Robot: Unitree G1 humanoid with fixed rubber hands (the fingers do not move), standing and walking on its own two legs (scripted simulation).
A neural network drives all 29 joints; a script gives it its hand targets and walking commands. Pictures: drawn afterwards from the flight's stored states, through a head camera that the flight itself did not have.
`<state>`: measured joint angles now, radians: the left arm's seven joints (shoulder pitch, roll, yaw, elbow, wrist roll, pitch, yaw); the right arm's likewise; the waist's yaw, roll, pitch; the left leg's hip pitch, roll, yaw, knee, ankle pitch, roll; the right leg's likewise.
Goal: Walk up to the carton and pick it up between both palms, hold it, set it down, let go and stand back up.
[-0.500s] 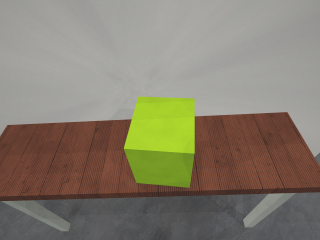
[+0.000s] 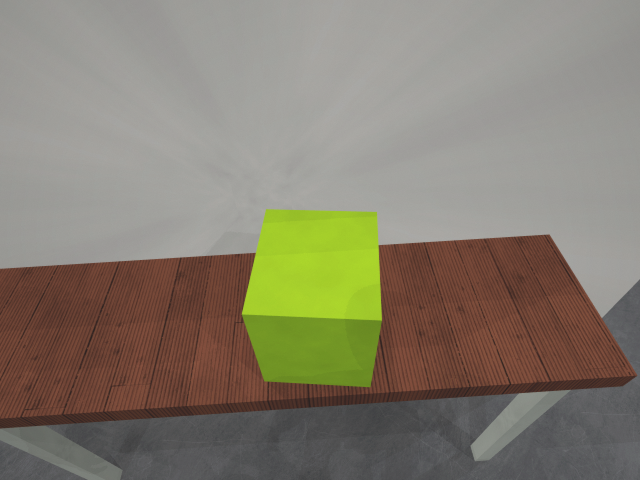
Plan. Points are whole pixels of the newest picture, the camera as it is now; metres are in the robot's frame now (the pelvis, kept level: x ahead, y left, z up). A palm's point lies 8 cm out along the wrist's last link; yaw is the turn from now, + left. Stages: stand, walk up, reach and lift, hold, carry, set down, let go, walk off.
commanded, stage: walk up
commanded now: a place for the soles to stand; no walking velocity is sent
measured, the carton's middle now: (318, 299) +0.40 +0.04 -0.03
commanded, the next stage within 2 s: none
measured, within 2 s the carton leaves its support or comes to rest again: neither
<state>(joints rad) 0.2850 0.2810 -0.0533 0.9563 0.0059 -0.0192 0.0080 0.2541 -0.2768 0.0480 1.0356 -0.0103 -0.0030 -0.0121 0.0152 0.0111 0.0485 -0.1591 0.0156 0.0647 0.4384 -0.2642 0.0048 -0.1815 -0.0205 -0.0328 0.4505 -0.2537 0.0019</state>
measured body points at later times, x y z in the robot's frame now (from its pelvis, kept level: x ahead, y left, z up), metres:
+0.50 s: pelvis -0.04 +0.11 +0.00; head -0.01 +0.11 +0.45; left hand +0.04 +0.38 -0.14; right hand +0.03 -0.16 -0.13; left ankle +0.01 +0.19 -0.74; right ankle -0.08 -0.03 -0.68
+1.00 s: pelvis -0.01 +0.11 -0.01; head +0.01 +0.10 +0.44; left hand +0.06 +0.35 -0.15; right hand -0.04 -0.15 -0.15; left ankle +0.02 +0.19 -0.74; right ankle -0.10 +0.02 -0.74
